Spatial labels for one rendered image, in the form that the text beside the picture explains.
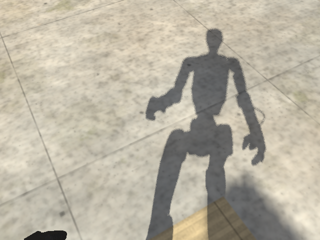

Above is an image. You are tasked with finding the robot left hand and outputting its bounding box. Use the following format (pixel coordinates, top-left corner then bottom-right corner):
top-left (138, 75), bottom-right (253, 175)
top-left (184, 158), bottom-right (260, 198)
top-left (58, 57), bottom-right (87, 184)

top-left (24, 230), bottom-right (67, 240)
